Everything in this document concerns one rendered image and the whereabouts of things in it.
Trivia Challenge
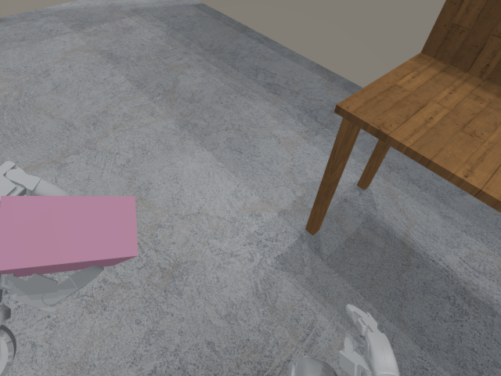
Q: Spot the sponge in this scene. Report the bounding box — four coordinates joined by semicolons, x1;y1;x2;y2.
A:
0;196;139;277

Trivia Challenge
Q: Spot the robot right hand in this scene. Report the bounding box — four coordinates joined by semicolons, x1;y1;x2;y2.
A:
339;304;399;376

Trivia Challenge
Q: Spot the robot left forearm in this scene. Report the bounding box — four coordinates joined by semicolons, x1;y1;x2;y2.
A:
0;305;16;376

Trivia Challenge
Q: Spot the robot left hand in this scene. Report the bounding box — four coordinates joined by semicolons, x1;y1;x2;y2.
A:
0;161;104;312

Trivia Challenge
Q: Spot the right robot thigh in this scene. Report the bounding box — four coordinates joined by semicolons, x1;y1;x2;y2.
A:
289;357;338;376

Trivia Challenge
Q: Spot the table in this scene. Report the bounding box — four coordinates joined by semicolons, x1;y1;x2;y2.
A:
305;0;501;236

